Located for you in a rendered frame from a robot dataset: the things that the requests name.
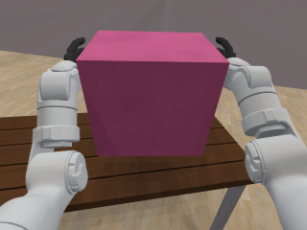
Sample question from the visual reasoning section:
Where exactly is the table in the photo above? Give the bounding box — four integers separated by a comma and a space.
0, 112, 255, 230

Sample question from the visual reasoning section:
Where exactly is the right robot upper arm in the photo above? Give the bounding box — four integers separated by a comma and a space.
245, 134, 307, 230

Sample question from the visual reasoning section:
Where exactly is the robot right forearm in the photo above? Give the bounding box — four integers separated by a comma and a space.
223, 57, 307, 153

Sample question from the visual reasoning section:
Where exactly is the robot right hand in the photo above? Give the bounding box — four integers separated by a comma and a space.
215, 36, 236, 59

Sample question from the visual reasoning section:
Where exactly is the robot left forearm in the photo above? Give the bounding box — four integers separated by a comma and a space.
25, 60, 82, 191

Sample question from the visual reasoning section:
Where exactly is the left robot upper arm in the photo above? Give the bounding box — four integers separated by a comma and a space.
0, 150, 88, 230

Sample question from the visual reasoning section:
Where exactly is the carton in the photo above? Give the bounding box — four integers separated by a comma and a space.
76, 30, 230, 157

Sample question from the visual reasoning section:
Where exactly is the robot left hand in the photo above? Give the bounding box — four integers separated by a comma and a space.
63, 37, 85, 63

